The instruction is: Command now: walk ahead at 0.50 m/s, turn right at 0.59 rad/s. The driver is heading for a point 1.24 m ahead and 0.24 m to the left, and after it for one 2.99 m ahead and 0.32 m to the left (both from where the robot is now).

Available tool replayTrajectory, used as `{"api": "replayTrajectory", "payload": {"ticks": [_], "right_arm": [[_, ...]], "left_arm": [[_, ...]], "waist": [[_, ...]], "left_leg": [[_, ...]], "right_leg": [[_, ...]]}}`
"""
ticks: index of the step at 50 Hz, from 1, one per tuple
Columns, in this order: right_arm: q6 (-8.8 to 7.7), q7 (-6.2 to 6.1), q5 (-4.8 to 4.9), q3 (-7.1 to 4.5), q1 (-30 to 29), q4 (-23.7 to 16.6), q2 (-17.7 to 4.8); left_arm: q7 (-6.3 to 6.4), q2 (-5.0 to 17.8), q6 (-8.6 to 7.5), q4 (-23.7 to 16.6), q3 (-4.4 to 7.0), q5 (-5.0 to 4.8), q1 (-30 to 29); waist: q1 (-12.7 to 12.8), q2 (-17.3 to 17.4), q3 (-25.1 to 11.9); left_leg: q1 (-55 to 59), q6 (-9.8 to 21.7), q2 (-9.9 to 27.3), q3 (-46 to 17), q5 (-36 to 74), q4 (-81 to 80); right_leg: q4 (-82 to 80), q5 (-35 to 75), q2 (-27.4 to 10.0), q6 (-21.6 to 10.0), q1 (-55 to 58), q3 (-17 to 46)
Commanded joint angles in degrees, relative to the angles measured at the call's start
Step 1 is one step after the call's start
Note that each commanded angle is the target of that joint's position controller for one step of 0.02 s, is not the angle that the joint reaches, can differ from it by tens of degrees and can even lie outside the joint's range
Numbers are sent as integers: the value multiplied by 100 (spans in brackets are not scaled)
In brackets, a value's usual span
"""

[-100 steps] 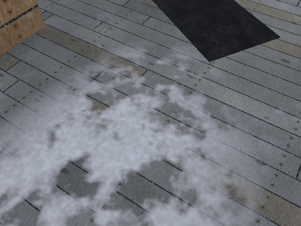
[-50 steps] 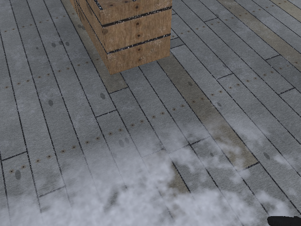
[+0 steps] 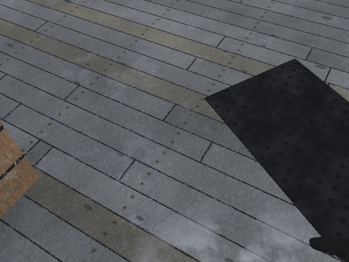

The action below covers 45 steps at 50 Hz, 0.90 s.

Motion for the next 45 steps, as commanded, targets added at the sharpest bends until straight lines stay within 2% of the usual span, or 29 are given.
{"api": "replayTrajectory", "payload": {"ticks": [1, 4, 5, 6, 7, 8, 9, 10, 11, 12, 13, 14, 17, 20, 23, 26, 28, 29, 30, 31, 32, 33, 34, 35, 36, 38, 40, 42, 45], "right_arm": [[-152, 73, 52, -121, -595, -519, -531], [-226, 109, 43, -183, -160, -394, -681], [-250, 84, 9, -244, 284, -260, -757], [-278, 53, -69, -319, 913, -152, -940], [-269, 32, -131, -401, 1691, -80, -1323], [-187, 114, -57, -484, 2127, 250, -1522], [-181, 135, 99, -346, 1948, 162, -958], [-147, 112, 86, -261, 1603, 114, -693], [-117, 106, 17, -206, 1351, 78, -612], [-102, 92, -21, -169, 1205, 107, -517], [-110, 70, -63, -132, 1161, 127, -456], [-121, 61, -47, -119, 1184, 166, -417], [-134, 27, 59, -161, 1388, 315, -653], [-47, -25, 117, -201, 1580, 417, -828], [35, -60, 160, -214, 1906, 546, -908], [128, -99, 194, -216, 2159, 653, -909], [183, -135, 189, -251, 2124, 664, -997], [199, -146, 181, -243, 2061, 650, -978], [192, -139, 134, -184, 2038, 607, -813], [172, -135, -13, -43, 1964, 394, -418], [80, -136, 132, 87, 2745, 250, 29], [72, -147, 260, -57, 2537, 365, -582], [89, -140, 287, -147, 2038, 272, -825], [121, -152, 239, -157, 1841, 258, -759], [162, -145, 178, -175, 1711, 221, -688], [283, -103, 193, -163, 1738, 176, -448], [368, -84, 169, -141, 1590, 53, -306], [394, -55, 133, -123, 1353, -81, -268], [351, 60, 140, -74, 923, -218, -209]], "left_arm": [[63, 953, -20, -224, 275, -34, 164], [88, 883, 26, -155, 267, 15, 147], [77, 788, 38, -157, 231, 25, 95], [46, 553, 33, -194, 136, 68, 100], [51, 251, 10, -263, 17, 168, 523], [41, 137, -56, -270, -35, -65, 1186], [54, 728, -75, -176, 65, -129, 768], [51, 923, -76, -296, 121, -93, 58], [53, 847, -81, -381, 104, -11, -313], [29, 758, -108, -442, 107, 60, -473], [-5, 653, -121, -443, 96, 63, -426], [-26, 545, -123, -417, 74, 51, -360], [-40, 314, -130, -564, -17, 117, -700], [-73, 168, -212, -730, -95, 140, -1300], [-146, 180, -284, -809, -106, 85, -1798], [-213, 314, -354, -914, -60, 39, -2107], [-215, 493, -398, -872, 15, 28, -1910], [-187, 620, -411, -749, 88, 42, -1501], [-132, 858, -418, -587, 204, 97, -827], [-63, 1274, -394, -487, 315, 190, 159], [-97, 1586, -297, -349, 374, 205, 384], [-113, 1006, -283, -357, 251, 152, 280], [-105, 706, -290, -359, 156, 112, -18], [-118, 560, -298, -348, 99, 135, -363], [-135, 398, -305, -313, 59, 155, -611], [-133, 347, -365, -232, 69, 193, -855], [-117, 457, -428, -124, 123, 173, -889], [-90, 595, -445, -11, 178, 177, -837], [-50, 760, -409, 96, 223, 164, -796]], "waist": [[-10, -719, -98], [-217, -963, -178], [-454, -968, -357], [-752, -803, -938], [-830, 172, -1833], [-601, 1909, -2095], [-794, 944, -1417], [-874, 409, -738], [-788, 68, -383], [-670, 55, -183], [-544, 219, -200], [-500, 334, -248], [-548, 274, -157], [-699, 175, -82], [-865, 175, -38], [-859, 254, -19], [-634, 347, -95], [-376, 330, -284], [-43, 234, -754], [354, -472, -1672], [-16, -2144, -2318], [120, -1518, -1843], [130, -1128, -1089], [-36, -834, -743], [-169, -825, -453], [-393, -929, -242], [-465, -760, -123], [-446, -616, -47], [-318, -524, 33]], "left_leg": [[683, 76, -269, 100, 140, -475], [1082, 334, -236, 199, -409, -613], [1696, 489, -316, 354, -446, -833], [2812, 765, 29, 104, -480, -746], [4526, 1283, 1063, -1269, -595, -552], [5596, 2067, 1928, -3854, -2319, -1475], [5174, 1879, 1816, -3885, -3541, -1778], [4472, 1651, 1595, -2969, -3274, -1817], [3816, 1574, 1351, -2321, -2541, -1909], [3394, 1575, 1160, -1900, -1976, -2019], [3151, 1527, 998, -1574, -1543, -2122], [3064, 1544, 899, -1353, -1242, -2214], [2921, 1729, 909, -963, -499, -2456], [2829, 1652, 716, -604, -187, -2513], [2694, 1538, 618, -419, -32, -2379], [2935, 1422, 787, -707, -216, -2090], [3033, 1297, 888, -888, -156, -1783], [2928, 1180, 755, -803, 212, -1373], [2587, 1003, 432, -599, 360, -493], [1603, 767, -10, -252, -973, 1249], [-204, 508, -592, 183, -3674, 2941], [-787, 478, -252, -186, -3573, 3679], [-974, 494, -53, -137, -3037, 3790], [-763, 454, 135, -39, -2603, 3682], [-634, 424, 258, -30, -2326, 3459], [-223, 374, 423, 7, -2015, 3238], [-286, 303, 469, 25, -1751, 2992], [-429, 253, 489, 17, -1301, 2485], [-225, 309, 418, 219, -388, 1460]], "right_leg": [[-283, 839, -1353, -707, -316, 1188], [180, 1315, -1574, -590, 103, 1413], [587, 1859, -1398, -482, 101, 1321], [1580, 2009, -1085, -309, -143, 1050], [3297, 509, -523, -30, -1231, 565], [4852, -1912, 17, 295, -3075, 158], [5361, -1664, -340, 297, -3671, 447], [5359, -1146, -539, 279, -3787, 276], [5167, -802, -727, 286, -3640, 91], [4802, -525, -907, 291, -3521, 29], [4541, -349, -1057, 295, -3241, -47], [4334, -290, -1105, 321, -3104, -146], [3515, -41, -1206, 465, -3223, -394], [2278, 855, -1107, 580, -2998, -521], [1410, 1602, -843, 681, -2446, -634], [949, 1578, -739, 611, -2160, -522], [694, 1302, -713, 478, -1672, -510], [492, 1243, -680, 349, -1005, -577], [510, 1207, -872, 160, 95, -481], [718, 1139, -1993, -200, 1662, 579], [145, -18, -3162, -1027, 2923, 2905], [-207, -1018, -2988, -985, 2488, 3154], [-305, -868, -2758, -764, 1830, 2226], [-457, -278, -2492, -641, 1185, 1582], [-633, 195, -2291, -598, 699, 1097], [-969, 781, -2126, -567, 69, 419], [-1174, 1257, -2164, -648, -111, -18], [-1274, 1562, -2179, -690, -63, -396], [-1318, 1792, -2033, -568, -7, -1050]]}}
